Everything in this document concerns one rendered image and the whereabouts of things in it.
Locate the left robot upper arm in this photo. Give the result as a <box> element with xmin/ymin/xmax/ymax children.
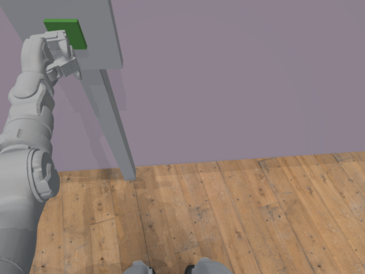
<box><xmin>0</xmin><ymin>148</ymin><xmax>60</xmax><ymax>274</ymax></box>

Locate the button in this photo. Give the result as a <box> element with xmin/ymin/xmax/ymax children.
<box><xmin>43</xmin><ymin>19</ymin><xmax>87</xmax><ymax>50</ymax></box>

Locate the panel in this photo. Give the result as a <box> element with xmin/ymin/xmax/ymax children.
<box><xmin>0</xmin><ymin>0</ymin><xmax>136</xmax><ymax>181</ymax></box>

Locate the left robot shin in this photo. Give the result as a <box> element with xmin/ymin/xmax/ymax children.
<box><xmin>132</xmin><ymin>261</ymin><xmax>146</xmax><ymax>266</ymax></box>

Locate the right robot thigh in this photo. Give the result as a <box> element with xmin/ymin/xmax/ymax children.
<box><xmin>192</xmin><ymin>261</ymin><xmax>233</xmax><ymax>274</ymax></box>

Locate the robot left forearm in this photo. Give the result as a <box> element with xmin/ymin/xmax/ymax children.
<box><xmin>0</xmin><ymin>72</ymin><xmax>55</xmax><ymax>157</ymax></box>

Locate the left robot hand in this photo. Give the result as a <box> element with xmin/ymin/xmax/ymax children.
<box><xmin>21</xmin><ymin>30</ymin><xmax>82</xmax><ymax>87</ymax></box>

